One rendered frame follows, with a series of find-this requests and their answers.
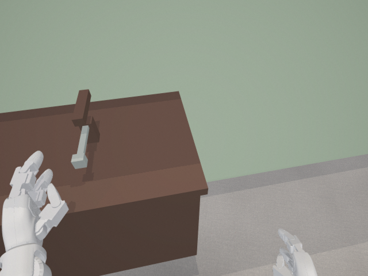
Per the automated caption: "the right robot hand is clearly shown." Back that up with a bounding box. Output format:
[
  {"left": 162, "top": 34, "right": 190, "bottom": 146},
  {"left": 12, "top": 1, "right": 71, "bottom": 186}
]
[{"left": 273, "top": 228, "right": 317, "bottom": 276}]

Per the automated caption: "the counter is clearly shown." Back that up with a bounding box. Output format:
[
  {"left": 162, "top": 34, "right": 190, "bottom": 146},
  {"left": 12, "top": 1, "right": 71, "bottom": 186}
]
[{"left": 0, "top": 89, "right": 208, "bottom": 276}]

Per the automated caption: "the robot left forearm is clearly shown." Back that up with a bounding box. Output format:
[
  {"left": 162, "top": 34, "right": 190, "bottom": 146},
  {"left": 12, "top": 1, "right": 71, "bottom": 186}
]
[{"left": 0, "top": 243, "right": 52, "bottom": 276}]

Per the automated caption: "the left robot hand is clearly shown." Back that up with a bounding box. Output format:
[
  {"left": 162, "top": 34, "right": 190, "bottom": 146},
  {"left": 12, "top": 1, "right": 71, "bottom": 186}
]
[{"left": 2, "top": 151, "right": 69, "bottom": 252}]

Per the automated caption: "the tap lever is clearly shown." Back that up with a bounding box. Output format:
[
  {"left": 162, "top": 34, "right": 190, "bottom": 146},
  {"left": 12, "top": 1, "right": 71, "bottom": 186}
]
[{"left": 71, "top": 125, "right": 89, "bottom": 169}]

